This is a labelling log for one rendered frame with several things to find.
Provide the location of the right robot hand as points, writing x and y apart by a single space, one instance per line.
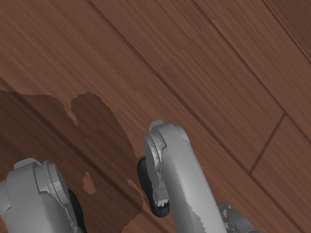
235 221

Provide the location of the right robot foot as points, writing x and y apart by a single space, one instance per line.
147 188

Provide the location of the left robot foot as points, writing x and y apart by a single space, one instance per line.
77 211

